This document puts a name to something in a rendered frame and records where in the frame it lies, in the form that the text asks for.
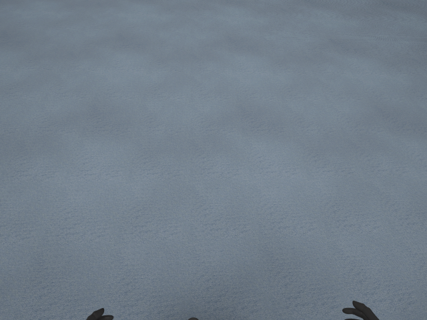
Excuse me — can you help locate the right robot hand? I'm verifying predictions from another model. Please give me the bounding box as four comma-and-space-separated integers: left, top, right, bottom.
342, 301, 379, 320

